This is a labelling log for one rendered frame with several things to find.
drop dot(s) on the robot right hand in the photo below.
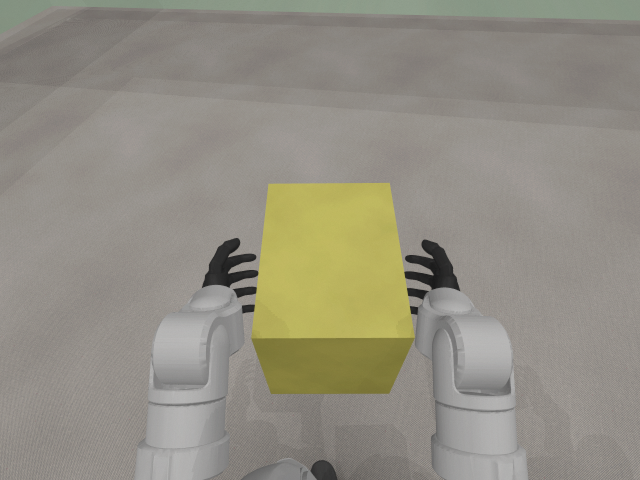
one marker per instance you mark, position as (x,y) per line
(440,266)

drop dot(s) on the right robot forearm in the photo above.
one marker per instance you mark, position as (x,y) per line
(473,388)

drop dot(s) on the robot left shin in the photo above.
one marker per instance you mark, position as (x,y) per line
(292,461)

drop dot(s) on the carton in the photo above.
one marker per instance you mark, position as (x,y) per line
(332,313)

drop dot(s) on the left robot forearm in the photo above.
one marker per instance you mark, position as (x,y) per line
(188,381)

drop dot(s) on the robot left hand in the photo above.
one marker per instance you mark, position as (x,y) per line
(220,266)

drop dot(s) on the left robot foot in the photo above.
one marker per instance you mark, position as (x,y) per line
(323,470)

